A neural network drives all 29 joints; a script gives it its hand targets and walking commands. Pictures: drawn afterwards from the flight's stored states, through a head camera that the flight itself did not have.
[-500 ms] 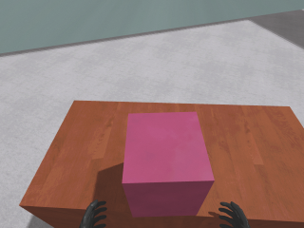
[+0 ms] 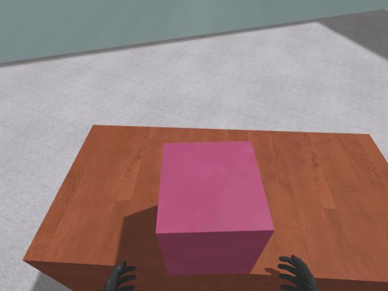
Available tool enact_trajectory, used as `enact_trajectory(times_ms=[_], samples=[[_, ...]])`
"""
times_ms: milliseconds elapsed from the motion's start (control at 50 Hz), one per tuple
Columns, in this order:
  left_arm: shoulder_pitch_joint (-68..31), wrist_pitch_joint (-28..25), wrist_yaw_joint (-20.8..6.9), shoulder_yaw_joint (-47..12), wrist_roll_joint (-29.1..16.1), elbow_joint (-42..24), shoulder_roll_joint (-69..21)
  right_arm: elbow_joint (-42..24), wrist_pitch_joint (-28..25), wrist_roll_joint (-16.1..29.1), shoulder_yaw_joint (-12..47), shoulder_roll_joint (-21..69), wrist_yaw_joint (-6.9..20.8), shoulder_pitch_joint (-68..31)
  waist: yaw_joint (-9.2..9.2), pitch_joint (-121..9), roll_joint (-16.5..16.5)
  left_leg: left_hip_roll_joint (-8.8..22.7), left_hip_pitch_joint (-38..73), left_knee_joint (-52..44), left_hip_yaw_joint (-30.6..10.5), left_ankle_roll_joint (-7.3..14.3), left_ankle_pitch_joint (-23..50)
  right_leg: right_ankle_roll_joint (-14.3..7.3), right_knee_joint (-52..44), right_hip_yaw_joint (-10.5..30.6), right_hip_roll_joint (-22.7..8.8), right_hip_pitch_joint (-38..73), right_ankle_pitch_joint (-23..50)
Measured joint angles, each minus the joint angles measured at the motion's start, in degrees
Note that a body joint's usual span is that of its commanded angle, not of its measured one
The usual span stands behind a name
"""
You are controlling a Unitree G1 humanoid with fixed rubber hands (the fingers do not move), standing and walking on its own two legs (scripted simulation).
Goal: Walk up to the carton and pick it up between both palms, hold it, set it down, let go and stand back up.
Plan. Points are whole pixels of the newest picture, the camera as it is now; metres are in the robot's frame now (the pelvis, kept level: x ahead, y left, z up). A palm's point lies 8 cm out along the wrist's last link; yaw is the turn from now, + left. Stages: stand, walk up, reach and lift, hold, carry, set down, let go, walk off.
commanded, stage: let go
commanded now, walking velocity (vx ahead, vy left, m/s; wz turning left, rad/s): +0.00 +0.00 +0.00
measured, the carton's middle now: (208, 210) +0.33 -0.01 -0.04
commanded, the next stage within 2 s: stand in 0.44 s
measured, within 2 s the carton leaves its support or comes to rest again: neither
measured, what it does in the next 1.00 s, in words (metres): stands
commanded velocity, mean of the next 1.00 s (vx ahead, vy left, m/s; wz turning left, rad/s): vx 0.00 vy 0.00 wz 0.00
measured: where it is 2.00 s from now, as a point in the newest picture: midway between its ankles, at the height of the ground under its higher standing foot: outside the picture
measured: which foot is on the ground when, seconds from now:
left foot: down 0.00-1.00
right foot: down 0.00-1.00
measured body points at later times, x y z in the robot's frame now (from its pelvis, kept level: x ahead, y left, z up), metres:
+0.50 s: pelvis +0.00 +0.00 +0.00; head +0.01 +0.01 +0.45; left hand +0.16 +0.21 -0.10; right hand +0.16 -0.21 -0.09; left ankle +0.00 +0.13 -0.74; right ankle +0.02 -0.13 -0.74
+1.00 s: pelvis +0.00 +0.00 +0.00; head -0.01 +0.01 +0.45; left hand +0.14 +0.26 -0.12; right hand +0.17 -0.21 -0.09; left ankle +0.00 +0.13 -0.74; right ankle +0.02 -0.13 -0.74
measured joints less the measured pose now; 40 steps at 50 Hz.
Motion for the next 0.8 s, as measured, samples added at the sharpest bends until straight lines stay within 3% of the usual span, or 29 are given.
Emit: enact_trajectory(times_ms=[460, 620, 800], samples=[[-0.3, 2.34, 0.0, 0.0, 2.27, -0.01, 0.14, -0.06, 0.56, -1.01, -0.76, -0.62, 2.39, -0.28, 0.0, 0.08, -0.02, 0.01, 0.0, 0.0, 0.04, 0.0, -0.02, 0.0, 0.0, 0.0, -0.01, 0.0, 0.0], [0.01, -3.16, -1.37, 1.0, 3.6, 5.87, 4.49, -0.77, 6.46, -1.06, 2.56, -2.09, 2.66, -0.3, 0.0, -3.32, -1.01, -0.01, 0.02, 0.0, 0.05, 0.15, -0.29, 0.0, 1.19, 0.0, -0.03, -0.55, -0.88], [0.33, -5.38, -2.9, 1.77, 3.54, 9.83, 7.78, -1.43, 7.52, -1.05, 4.37, -3.57, 3.27, -0.25, 0.0, -3.59, -1.01, -0.02, 0.0, 0.0, 0.06, 0.18, -0.39, 0.0, 1.22, 0.0, -0.03, -0.58, -0.95]])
